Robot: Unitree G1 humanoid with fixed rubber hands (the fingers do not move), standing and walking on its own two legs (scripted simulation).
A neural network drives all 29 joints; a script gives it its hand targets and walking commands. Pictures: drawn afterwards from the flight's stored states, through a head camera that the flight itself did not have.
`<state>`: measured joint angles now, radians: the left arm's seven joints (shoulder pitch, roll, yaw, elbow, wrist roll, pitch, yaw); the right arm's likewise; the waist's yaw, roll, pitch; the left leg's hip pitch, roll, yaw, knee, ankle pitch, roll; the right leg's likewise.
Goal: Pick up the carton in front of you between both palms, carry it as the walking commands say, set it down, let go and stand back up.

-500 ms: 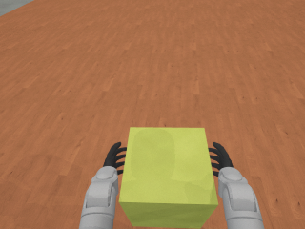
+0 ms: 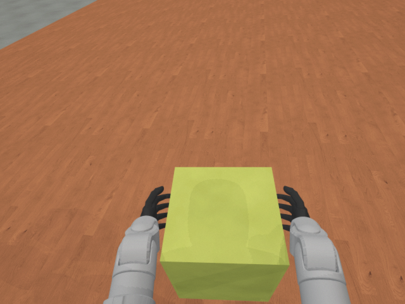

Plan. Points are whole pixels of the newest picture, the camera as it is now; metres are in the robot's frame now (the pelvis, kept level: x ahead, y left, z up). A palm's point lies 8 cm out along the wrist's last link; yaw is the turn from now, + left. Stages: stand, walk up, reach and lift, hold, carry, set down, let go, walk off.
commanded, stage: hold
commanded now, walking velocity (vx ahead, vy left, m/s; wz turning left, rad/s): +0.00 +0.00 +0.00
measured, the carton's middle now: (222, 236) +0.30 +0.00 -0.05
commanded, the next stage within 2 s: set down in 0.04 s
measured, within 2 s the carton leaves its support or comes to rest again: neither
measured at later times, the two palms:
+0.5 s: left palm (166, 218) +0.34 +0.14 -0.04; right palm (293, 222) +0.33 -0.16 -0.05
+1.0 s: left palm (187, 231) +0.41 +0.12 -0.22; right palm (287, 243) +0.37 -0.18 -0.23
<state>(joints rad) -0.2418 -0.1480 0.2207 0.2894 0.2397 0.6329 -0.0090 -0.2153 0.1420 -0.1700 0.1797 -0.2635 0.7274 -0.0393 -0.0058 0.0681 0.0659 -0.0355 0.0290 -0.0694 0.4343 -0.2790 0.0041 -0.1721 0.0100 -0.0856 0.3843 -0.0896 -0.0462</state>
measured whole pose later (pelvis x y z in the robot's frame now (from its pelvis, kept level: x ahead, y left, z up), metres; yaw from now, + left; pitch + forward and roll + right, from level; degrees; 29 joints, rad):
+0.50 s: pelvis -0.02 +0.01 -0.03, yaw +1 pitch +3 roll +0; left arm -0.62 -0.20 0.56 0.65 0.46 0.35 -0.03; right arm -0.60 0.16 -0.51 0.57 -0.42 0.44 0.04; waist -0.06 0.07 0.13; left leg -0.44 -0.02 -0.11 0.78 -0.39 -0.01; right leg -0.56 0.03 -0.02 0.69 -0.18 -0.04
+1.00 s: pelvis -0.03 +0.05 -0.15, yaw +1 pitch +37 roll +2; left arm -0.77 -0.15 0.38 0.64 0.18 0.18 0.14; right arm -0.75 0.00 -0.48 0.59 -0.23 0.23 0.06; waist -0.11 0.10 -0.11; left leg -1.43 -0.11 -0.02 1.32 -0.54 0.02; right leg -1.57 -0.03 0.07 1.22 -0.30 0.04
